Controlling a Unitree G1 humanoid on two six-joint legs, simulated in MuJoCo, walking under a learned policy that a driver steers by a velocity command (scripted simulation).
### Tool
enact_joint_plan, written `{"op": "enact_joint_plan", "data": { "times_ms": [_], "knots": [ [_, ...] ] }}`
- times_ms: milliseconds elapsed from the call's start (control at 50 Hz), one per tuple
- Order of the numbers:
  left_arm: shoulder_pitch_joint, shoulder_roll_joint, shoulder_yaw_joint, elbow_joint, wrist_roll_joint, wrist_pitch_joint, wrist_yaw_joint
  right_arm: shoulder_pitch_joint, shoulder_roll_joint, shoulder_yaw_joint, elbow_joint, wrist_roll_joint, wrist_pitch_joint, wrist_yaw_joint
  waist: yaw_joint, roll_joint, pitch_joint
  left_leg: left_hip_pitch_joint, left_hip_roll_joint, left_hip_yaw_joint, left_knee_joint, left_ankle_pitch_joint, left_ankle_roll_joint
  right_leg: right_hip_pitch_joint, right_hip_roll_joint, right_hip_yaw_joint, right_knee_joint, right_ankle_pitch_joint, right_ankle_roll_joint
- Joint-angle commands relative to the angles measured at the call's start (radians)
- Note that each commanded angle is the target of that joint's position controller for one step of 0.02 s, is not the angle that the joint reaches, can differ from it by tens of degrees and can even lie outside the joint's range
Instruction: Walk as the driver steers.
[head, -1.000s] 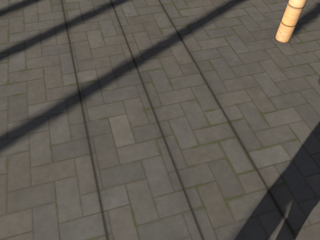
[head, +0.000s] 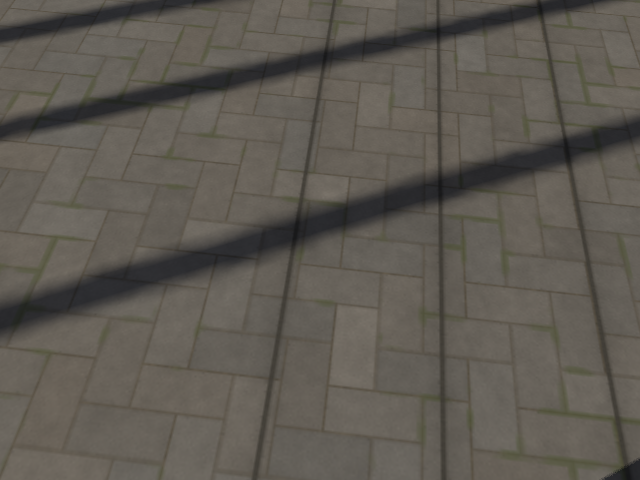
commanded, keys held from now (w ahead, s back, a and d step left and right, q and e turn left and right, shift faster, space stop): q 0.50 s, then no key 0.50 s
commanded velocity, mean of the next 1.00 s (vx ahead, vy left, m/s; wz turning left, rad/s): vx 0.01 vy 0.00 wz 0.42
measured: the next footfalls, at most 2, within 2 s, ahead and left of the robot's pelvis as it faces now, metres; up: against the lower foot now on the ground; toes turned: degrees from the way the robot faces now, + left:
right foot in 0.14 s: +0.08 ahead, -0.15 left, +0.00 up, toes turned +10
left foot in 0.58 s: -0.02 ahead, +0.10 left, +0.00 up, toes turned +22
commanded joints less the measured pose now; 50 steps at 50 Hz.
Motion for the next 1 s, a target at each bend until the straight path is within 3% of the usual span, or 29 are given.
{"op": "enact_joint_plan", "data": {
  "times_ms": [20, 80, 120, 140, 160, 180, 200, 240, 260, 320, 360, 400, 500, 540, 560, 580, 600, 620, 640, 680, 740, 800, 840, 900, 920, 940, 960, 980, 1000],
  "knots": [
    [0.041, 0.079, 0.023, -0.049, -0.005, -0.012, -0.003, -0.028, -0.164, -0.049, -0.082, -0.001, -0.003, -0.01, 0.012, 0.168, -0.186, 0.131, 0.226, -0.306, -0.157, -0.146, 0.154, 0.088, 0.025, -0.014, -0.085, 0.024, -0.003],
    [0.053, 0.087, 0.029, -0.051, -0.011, -0.027, -0.017, -0.022, -0.161, -0.049, -0.086, 0.004, 0.007, -0.006, 0.008, 0.189, -0.174, 0.155, 0.225, -0.372, -0.139, -0.158, 0.14, 0.14, 0.039, -0.018, -0.219, 0.018, -0.029],
    [0.115, 0.088, 0.038, -0.031, -0.011, -0.035, -0.026, -0.036, -0.155, -0.047, -0.089, 0.019, 0.016, -0.009, 0.047, 0.183, -0.165, 0.118, 0.187, -0.368, -0.097, -0.159, 0.101, 0.266, 0.04, -0.045, -0.427, 0.125, -0.063],
    [0.146, 0.134, 0.052, -0.026, 0.0, -0.034, -0.024, -0.014, -0.13, -0.04, -0.088, 0.022, 0.017, -0.011, 0.046, 0.125, -0.168, 0.04, 0.137, -0.324, -0.024, -0.247, 0.054, 0.367, -0.063, 0.022, -0.5, 0.154, -0.102],
    [0.132, 0.233, 0.073, -0.035, 0.026, -0.025, -0.018, 0.014, -0.089, -0.031, -0.107, 0.02, 0.013, -0.008, 0.002, -0.139, -0.139, -0.149, -0.008, -0.135, 0.197, -0.437, -0.012, 0.432, -0.289, 0.25, -0.554, 0.238, -0.216],
    [0.107, 0.226, 0.075, -0.047, 0.058, -0.027, -0.022, -0.012, -0.145, -0.051, -0.119, 0.014, -0.003, -0.006, 0.026, -0.276, -0.108, -0.226, -0.045, -0.031, 0.452, -0.517, -0.059, 0.337, -0.419, 0.423, -0.617, 0.334, -0.338],
    [0.039, 0.172, 0.058, -0.078, 0.052, -0.032, -0.015, 0.009, -0.197, -0.071, -0.093, 0.009, -0.005, -0.003, 0.003, -0.182, -0.101, -0.205, 0.006, -0.057, 0.609, -0.454, -0.079, 0.312, -0.392, 0.351, -0.598, 0.358, -0.331],
    [-0.032, 0.104, 0.039, -0.098, 0.014, -0.031, -0.004, 0.067, -0.164, -0.07, -0.04, 0.01, 0.018, -0.008, -0.018, -0.117, -0.083, -0.204, 0.015, -0.025, 0.735, -0.345, -0.113, 0.32, -0.273, 0.162, -0.563, 0.361, -0.249],
    [-0.03, 0.094, 0.032, -0.099, 0.004, -0.028, 0.0, 0.076, -0.139, -0.063, -0.036, 0.011, 0.027, -0.007, -0.011, -0.117, -0.071, -0.218, 0.021, -0.014, 0.791, -0.318, -0.129, 0.329, -0.258, 0.117, -0.558, 0.394, -0.25],
    [0.032, 0.103, 0.032, -0.091, 0.014, -0.011, 0.011, -0.002, -0.098, -0.045, -0.073, 0.028, 0.029, -0.002, 0.04, -0.146, -0.057, -0.25, 0.054, 0.059, 0.698, -0.265, -0.159, 0.407, -0.229, 0.023, -0.565, 0.411, -0.266],
    [0.08, 0.131, 0.043, -0.08, 0.015, -0.002, 0.015, -0.051, -0.084, -0.036, -0.099, 0.026, 0.026, 0.003, 0.076, -0.167, -0.078, -0.247, 0.084, 0.073, 0.591, -0.283, -0.173, 0.489, -0.26, 0.019, -0.553, 0.45, -0.284],
    [0.08, 0.161, 0.055, -0.08, 0.011, 0.002, 0.01, -0.062, -0.068, -0.025, -0.113, 0.02, 0.024, 0.013, 0.084, -0.179, -0.101, -0.171, 0.112, 0.101, 0.484, -0.316, -0.168, 0.493, -0.283, -0.006, -0.543, 0.482, -0.29],
    [0.058, 0.197, 0.071, -0.073, -0.013, 0.001, -0.011, -0.036, -0.086, -0.031, -0.118, 0.022, 0.034, 0.031, 0.069, -0.199, -0.119, 0.016, 0.107, 0.179, 0.242, -0.297, -0.116, 0.444, -0.319, -0.057, -0.505, 0.542, -0.281],
    [0.038, 0.189, 0.067, -0.062, -0.035, 0.0, -0.013, 0.031, -0.074, -0.033, -0.092, 0.019, 0.034, 0.036, 0.021, -0.175, -0.125, 0.155, 0.081, 0.199, 0.008, -0.145, -0.06, 0.401, -0.298, -0.088, -0.429, 0.532, -0.237],
    [0.084, 0.156, 0.057, -0.037, -0.038, -0.004, -0.017, 0.064, -0.094, -0.041, -0.078, 0.016, 0.033, 0.031, 0.012, -0.12, -0.134, 0.282, 0.073, 0.171, -0.105, -0.019, -0.027, 0.326, -0.265, -0.13, -0.363, 0.453, -0.177],
    [0.109, 0.094, 0.037, -0.042, -0.002, -0.009, -0.025, 0.095, -0.172, -0.059, -0.081, 0.016, 0.029, 0.018, 0.029, 0.092, -0.171, 0.474, 0.238, -0.057, -0.113, 0.287, 0.027, 0.132, -0.181, -0.223, -0.159, 0.173, -0.079],
    [0.067, 0.055, 0.016, -0.089, 0.033, -0.014, -0.025, 0.07, -0.247, -0.064, -0.106, -0.008, 0.019, 0.012, 0.029, 0.332, -0.162, 0.488, 0.478, -0.314, -0.079, 0.563, 0.22, -0.103, -0.056, -0.229, 0.048, -0.286, -0.002],
    [-0.001, 0.123, 0.038, -0.094, 0.012, -0.011, -0.014, 0.099, -0.192, -0.051, -0.096, -0.033, -0.003, 0.018, -0.048, 0.227, -0.211, 0.406, 0.498, -0.305, -0.105, 0.475, 0.306, -0.088, -0.065, -0.105, 0.206, -0.315, 0.007],
    [-0.007, 0.142, 0.047, -0.085, -0.01, -0.004, -0.012, 0.056, -0.163, -0.036, -0.08, -0.034, -0.019, 0.019, -0.021, 0.19, -0.166, 0.363, 0.43, -0.214, -0.116, 0.379, 0.261, -0.085, -0.075, -0.079, 0.256, -0.254, -0.001],
    [0.029, 0.14, 0.053, -0.048, -0.003, 0.01, -0.002, -0.045, -0.124, -0.022, -0.076, -0.005, -0.029, 0.013, 0.019, 0.156, -0.121, 0.321, 0.34, -0.121, -0.12, 0.282, 0.172, -0.08, -0.08, -0.067, 0.233, -0.119, 0.002],
    [0.087, 0.106, 0.045, -0.024, -0.004, 0.013, -0.007, -0.081, -0.077, 0.002, -0.063, -0.012, -0.032, 0.004, 0.052, 0.143, -0.142, 0.271, 0.295, -0.051, -0.123, 0.331, 0.163, 0.033, -0.062, -0.078, 0.184, 0.003, 0.019],
    [0.055, 0.068, 0.023, -0.03, -0.004, 0.013, -0.011, -0.076, -0.077, 0.003, -0.042, -0.013, -0.03, 0.004, 0.026, 0.149, -0.123, 0.271, 0.285, -0.055, -0.123, 0.221, 0.16, 0.108, -0.067, -0.082, -0.032, 0.008, 0.014],
    [0.041, 0.076, 0.021, -0.036, -0.004, 0.013, -0.013, -0.057, -0.094, 0.0, -0.022, -0.015, -0.027, 0.008, 0.007, 0.154, -0.107, 0.259, 0.3, -0.093, -0.125, 0.151, 0.177, 0.157, -0.06, -0.09, -0.125, -0.028, 0.007],
    [0.078, 0.075, 0.018, -0.019, -0.006, 0.007, -0.016, -0.075, -0.076, 0.012, 0.004, -0.006, -0.027, 0.015, 0.029, 0.138, -0.085, 0.218, 0.291, -0.128, -0.113, 0.048, 0.163, 0.257, -0.047, -0.1, -0.323, 0.053, -0.014],
    [0.103, 0.065, 0.013, -0.008, 0.002, 0.002, -0.019, -0.076, -0.059, 0.019, 0.017, 0.0, -0.029, 0.017, 0.053, 0.115, -0.079, 0.186, 0.27, -0.117, -0.106, 0.011, 0.131, 0.336, -0.044, -0.102, -0.461, 0.195, -0.028],
    [0.115, 0.087, 0.013, -0.005, 0.017, -0.003, -0.018, -0.04, -0.042, 0.025, 0.034, -0.006, -0.037, 0.018, 0.047, 0.073, -0.094, 0.153, 0.237, -0.105, -0.094, -0.037, 0.082, 0.42, -0.078, -0.054, -0.489, 0.333, -0.045],
    [0.119, 0.143, 0.02, -0.013, 0.021, -0.005, -0.015, -0.012, -0.039, 0.026, 0.041, -0.023, -0.046, 0.023, 0.01, -0.019, -0.105, 0.127, 0.178, -0.056, -0.055, -0.113, 0.036, 0.458, -0.142, 0.0, -0.459, 0.485, -0.075],
    [0.091, 0.159, 0.029, 0.009, 0.006, -0.007, -0.019, 0.013, -0.035, 0.023, 0.046, -0.024, -0.047, 0.024, -0.026, -0.126, -0.098, 0.173, 0.117, 0.018, -0.071, -0.166, -0.003, 0.361, -0.136, -0.012, -0.437, 0.315, -0.118],
    [0.071, 0.103, 0.017, -0.005, 0.004, -0.014, -0.027, -0.041, -0.063, 0.02, 0.054, -0.027, -0.042, 0.021, 0.017, -0.091, -0.073, 0.214, 0.108, 0.028, -0.042, -0.162, -0.025, 0.299, -0.111, -0.019, -0.463, 0.196, -0.118]
  ]
}}
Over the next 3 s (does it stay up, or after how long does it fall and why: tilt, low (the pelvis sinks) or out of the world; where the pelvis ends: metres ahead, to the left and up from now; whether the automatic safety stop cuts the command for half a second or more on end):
stays up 0.21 0.07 -0.02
